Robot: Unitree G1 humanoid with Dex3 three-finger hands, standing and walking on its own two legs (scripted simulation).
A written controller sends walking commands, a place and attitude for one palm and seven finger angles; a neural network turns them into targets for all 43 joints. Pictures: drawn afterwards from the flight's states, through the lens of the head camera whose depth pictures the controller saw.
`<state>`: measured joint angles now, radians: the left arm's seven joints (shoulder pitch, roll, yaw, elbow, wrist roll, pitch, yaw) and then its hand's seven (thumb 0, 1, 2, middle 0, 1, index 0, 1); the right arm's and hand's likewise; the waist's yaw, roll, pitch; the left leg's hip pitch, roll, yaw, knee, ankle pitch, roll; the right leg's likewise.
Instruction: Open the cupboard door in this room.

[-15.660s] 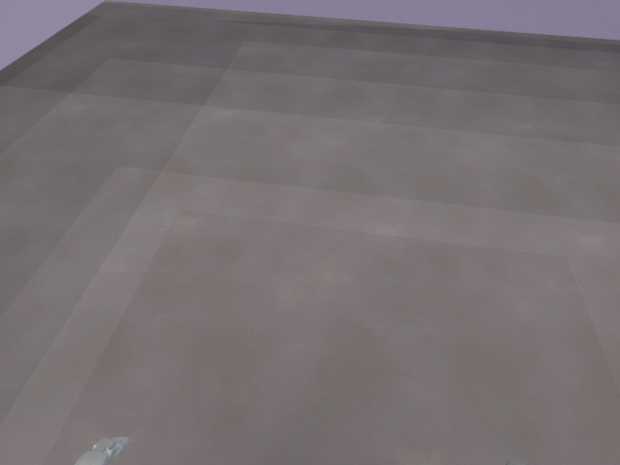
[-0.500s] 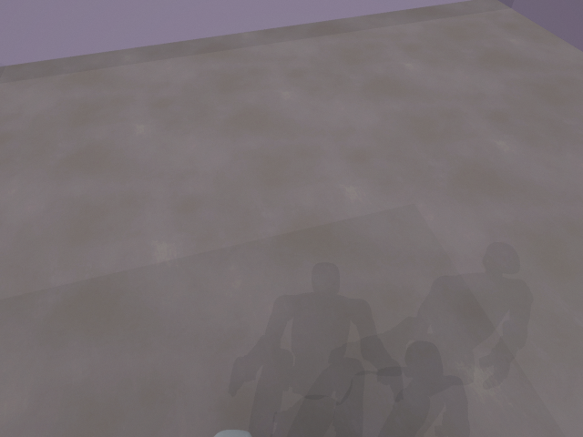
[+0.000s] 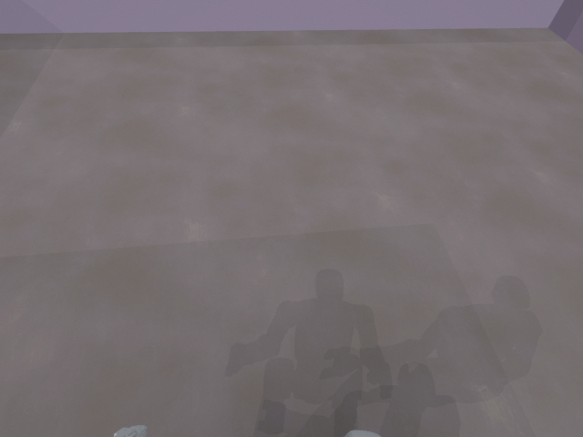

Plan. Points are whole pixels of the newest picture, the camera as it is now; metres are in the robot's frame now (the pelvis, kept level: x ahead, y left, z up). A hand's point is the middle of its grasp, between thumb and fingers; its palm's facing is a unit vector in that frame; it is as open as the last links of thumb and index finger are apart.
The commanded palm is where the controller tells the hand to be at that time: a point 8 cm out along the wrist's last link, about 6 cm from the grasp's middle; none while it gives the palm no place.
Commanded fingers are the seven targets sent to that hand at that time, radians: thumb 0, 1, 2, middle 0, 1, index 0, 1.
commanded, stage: turn or walk to find it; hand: left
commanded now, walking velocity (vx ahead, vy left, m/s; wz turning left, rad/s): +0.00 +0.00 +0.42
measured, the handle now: out of the picture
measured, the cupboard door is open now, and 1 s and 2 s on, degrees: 0 0 0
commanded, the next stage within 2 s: none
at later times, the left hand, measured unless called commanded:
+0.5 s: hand out of the picture -0.02 +0.14 -0.15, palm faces +0.27 -0.93 -0.27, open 7.4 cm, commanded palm none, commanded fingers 0.00 0.90 0.90 -0.20 -0.30 -0.20 -0.30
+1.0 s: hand out of the picture -0.13 +0.22 -0.17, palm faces +0.46 -0.86 -0.23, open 7.4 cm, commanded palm none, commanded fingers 0.00 0.90 0.90 -0.20 -0.30 -0.20 -0.30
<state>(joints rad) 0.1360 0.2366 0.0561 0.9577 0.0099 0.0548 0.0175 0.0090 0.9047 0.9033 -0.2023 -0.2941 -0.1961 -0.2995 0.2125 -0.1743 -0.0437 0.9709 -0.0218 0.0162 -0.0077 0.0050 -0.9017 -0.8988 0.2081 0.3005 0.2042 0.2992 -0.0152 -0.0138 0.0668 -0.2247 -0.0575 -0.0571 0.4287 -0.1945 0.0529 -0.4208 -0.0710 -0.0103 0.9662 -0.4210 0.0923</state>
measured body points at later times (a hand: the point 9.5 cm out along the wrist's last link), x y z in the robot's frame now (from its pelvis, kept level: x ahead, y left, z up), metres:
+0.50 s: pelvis -0.04 -0.06 +0.00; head -0.01 -0.08 +0.45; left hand -0.04 +0.19 -0.13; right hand +0.04 -0.31 -0.17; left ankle -0.11 +0.11 -0.66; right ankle -0.02 -0.15 -0.74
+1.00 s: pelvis -0.09 +0.00 +0.00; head -0.08 +0.03 +0.45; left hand -0.15 +0.26 -0.15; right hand +0.09 -0.18 -0.13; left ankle -0.11 +0.08 -0.74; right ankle -0.04 -0.16 -0.66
